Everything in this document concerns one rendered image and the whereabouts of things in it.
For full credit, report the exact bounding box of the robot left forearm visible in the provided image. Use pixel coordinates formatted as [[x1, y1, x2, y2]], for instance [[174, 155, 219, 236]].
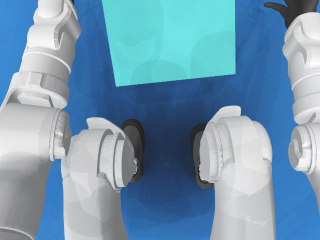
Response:
[[0, 0, 81, 113]]

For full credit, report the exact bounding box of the carton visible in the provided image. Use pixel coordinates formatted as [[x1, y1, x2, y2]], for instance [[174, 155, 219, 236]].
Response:
[[102, 0, 236, 87]]

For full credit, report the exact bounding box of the robot left foot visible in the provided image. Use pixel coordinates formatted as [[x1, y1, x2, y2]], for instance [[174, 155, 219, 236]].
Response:
[[121, 119, 145, 184]]

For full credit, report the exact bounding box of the right robot upper arm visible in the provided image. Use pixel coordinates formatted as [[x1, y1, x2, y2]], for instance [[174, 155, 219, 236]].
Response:
[[288, 122, 320, 216]]

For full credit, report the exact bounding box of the left robot shin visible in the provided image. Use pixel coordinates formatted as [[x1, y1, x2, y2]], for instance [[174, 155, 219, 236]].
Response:
[[61, 117, 138, 183]]

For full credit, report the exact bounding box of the robot right forearm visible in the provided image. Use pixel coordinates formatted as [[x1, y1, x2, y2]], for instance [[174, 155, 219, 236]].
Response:
[[282, 12, 320, 125]]

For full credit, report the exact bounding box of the left robot upper arm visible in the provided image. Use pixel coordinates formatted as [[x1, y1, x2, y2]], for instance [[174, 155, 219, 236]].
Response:
[[0, 102, 71, 240]]

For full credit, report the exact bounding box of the right robot hand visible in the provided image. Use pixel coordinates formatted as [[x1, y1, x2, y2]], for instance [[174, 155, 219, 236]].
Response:
[[264, 0, 319, 29]]

